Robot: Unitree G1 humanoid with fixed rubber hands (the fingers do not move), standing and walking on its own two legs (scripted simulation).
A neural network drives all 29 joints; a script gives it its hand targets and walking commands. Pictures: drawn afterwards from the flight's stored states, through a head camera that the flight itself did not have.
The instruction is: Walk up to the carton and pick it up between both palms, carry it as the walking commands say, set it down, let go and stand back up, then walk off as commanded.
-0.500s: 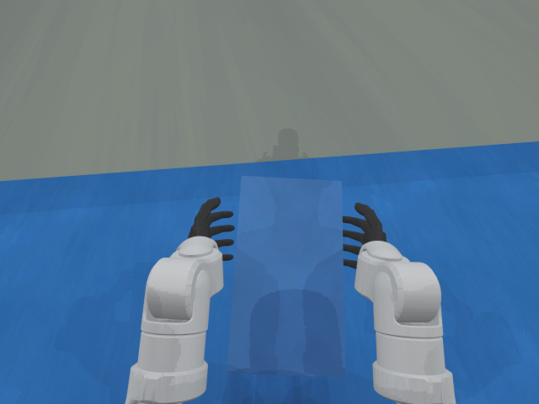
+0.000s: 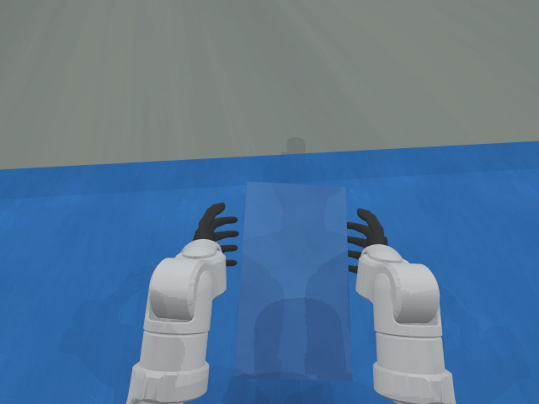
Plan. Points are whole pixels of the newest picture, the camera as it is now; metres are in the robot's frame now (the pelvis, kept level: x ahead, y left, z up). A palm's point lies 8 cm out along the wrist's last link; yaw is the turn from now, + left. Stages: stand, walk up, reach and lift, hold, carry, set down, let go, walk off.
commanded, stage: carry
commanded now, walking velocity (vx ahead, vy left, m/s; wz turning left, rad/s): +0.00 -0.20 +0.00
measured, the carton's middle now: (286, 280) +0.32 -0.02 +0.00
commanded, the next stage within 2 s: none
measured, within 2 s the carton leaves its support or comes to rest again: neither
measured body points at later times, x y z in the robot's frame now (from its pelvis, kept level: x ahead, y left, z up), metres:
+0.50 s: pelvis -0.12 -0.13 +0.00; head -0.12 -0.14 +0.45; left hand +0.19 -0.03 +0.10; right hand +0.18 -0.26 +0.09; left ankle -0.09 +0.02 -0.68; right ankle -0.07 -0.22 -0.72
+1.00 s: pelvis -0.24 -0.25 +0.00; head -0.25 -0.26 +0.45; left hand +0.07 -0.15 +0.11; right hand +0.06 -0.38 +0.09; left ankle -0.19 -0.09 -0.69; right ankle -0.20 -0.35 -0.72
